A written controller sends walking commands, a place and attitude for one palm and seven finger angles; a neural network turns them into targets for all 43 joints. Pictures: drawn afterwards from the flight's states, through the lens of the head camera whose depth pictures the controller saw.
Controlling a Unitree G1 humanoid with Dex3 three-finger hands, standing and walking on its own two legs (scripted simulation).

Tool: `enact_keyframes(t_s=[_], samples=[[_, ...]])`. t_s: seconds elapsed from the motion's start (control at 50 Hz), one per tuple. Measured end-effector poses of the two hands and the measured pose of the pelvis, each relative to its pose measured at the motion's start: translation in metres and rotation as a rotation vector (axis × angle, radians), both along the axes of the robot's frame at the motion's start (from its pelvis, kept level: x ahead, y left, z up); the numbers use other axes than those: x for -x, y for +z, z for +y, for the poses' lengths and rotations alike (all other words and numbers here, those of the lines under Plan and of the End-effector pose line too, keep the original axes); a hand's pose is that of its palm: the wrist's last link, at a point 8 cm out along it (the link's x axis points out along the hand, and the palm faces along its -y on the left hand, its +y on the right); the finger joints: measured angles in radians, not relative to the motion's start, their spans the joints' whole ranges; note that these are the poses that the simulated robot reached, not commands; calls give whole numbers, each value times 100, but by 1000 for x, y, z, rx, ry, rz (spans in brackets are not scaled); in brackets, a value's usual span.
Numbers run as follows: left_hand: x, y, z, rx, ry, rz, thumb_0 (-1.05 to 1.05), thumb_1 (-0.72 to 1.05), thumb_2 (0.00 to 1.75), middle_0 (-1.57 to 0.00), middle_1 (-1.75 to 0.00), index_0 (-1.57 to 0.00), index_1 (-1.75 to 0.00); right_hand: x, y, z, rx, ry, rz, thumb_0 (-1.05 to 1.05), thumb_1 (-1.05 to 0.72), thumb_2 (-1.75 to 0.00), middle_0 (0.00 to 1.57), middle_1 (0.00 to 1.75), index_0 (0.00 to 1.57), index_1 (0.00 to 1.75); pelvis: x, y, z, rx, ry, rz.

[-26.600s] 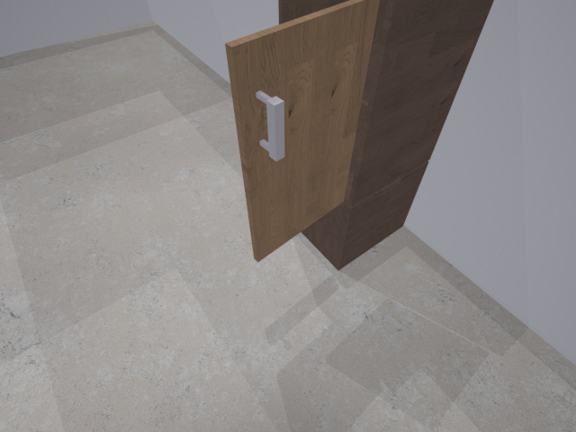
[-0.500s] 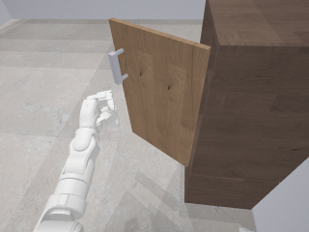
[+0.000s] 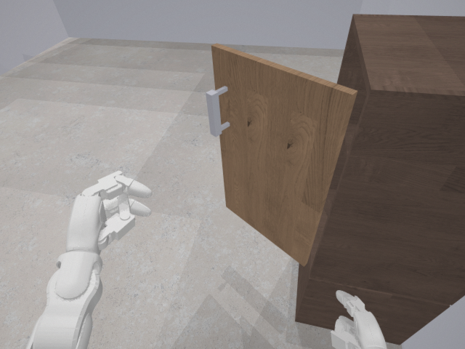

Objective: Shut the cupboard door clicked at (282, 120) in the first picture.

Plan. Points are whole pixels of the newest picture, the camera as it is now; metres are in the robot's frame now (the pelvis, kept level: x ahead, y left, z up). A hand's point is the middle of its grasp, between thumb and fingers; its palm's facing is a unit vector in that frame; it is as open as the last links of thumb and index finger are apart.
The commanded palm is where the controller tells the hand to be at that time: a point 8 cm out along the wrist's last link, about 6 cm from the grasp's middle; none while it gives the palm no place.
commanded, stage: draw the hand back to the body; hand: left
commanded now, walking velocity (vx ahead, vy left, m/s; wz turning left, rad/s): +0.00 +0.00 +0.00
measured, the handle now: (219, 111) +0.64 +0.11 +0.09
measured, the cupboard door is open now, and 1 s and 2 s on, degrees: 58 58 58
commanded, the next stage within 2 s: step back with the hand held close in 0.72 s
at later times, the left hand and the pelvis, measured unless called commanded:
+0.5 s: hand (39, 252) +0.19 +0.28 +0.15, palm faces +0.50 -0.77 -0.40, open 7.0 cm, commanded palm +0.15 +0.31 +0.17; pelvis +0.01 +0.01 +0.00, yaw +1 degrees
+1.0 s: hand (52, 243) +0.20 +0.27 +0.15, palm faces +0.43 -0.77 -0.46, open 7.4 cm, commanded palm +0.14 +0.31 +0.17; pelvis +0.01 +0.00 +0.00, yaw +1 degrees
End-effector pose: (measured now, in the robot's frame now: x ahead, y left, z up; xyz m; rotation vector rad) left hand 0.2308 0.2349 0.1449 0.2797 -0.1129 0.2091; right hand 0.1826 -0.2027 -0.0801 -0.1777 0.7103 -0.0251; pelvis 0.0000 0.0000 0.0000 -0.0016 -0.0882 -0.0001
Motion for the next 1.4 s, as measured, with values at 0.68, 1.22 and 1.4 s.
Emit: enact_keyframes(t_s=[0.68,1.22,1.4], samples=[[77,22,67,-146,267,-32,1,89,90,-22,-31,-22,-31,-7,1,-7,29,-13,-41,1,-91,-90,20,30,20,30,-9,-1,3,6,5,2],[80,27,81,-300,164,-2,1,89,90,-22,-30,-21,-30,31,-6,-28,96,-161,66,1,-91,-90,20,29,20,30,13,-9,19,6,-12,109],[110,29,86,-304,168,-86,1,89,90,-22,-30,-21,-30,60,-2,-17,105,-141,38,1,-91,-90,20,30,20,30,40,-15,21,17,-6,109]])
